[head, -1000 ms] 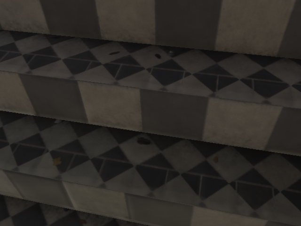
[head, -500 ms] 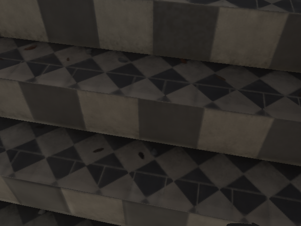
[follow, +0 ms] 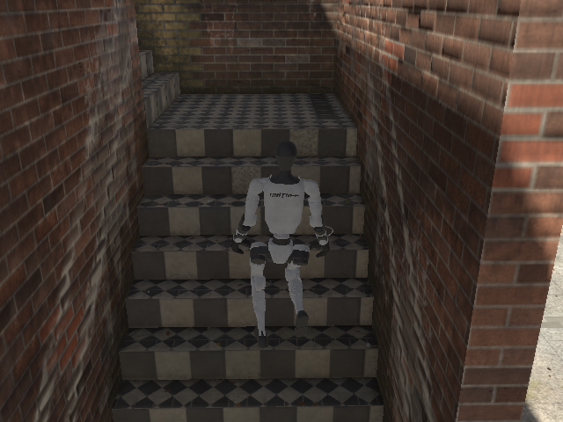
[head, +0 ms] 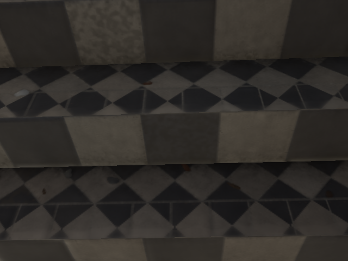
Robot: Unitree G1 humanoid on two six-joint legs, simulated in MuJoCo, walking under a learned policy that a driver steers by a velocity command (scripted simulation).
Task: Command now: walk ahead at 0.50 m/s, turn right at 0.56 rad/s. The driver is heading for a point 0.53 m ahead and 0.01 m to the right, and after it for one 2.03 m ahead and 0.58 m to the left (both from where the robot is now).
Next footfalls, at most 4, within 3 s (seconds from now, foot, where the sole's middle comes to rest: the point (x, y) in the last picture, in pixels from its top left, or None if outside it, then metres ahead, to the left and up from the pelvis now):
0.30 right None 0.31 -0.16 -0.49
0.80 left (211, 199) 0.54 -0.05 -0.29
1.34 right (276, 87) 0.76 -0.23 -0.08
1.90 left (188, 195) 0.55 0.02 -0.29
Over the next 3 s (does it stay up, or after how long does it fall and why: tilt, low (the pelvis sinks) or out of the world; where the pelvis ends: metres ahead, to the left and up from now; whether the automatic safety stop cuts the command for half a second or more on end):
stays up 0.39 -0.12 0.44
